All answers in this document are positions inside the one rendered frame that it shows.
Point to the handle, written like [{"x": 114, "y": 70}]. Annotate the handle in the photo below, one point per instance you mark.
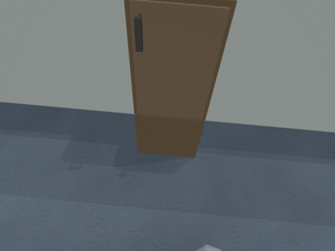
[{"x": 138, "y": 33}]

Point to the cupboard door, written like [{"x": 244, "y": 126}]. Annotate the cupboard door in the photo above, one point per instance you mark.
[{"x": 181, "y": 45}]

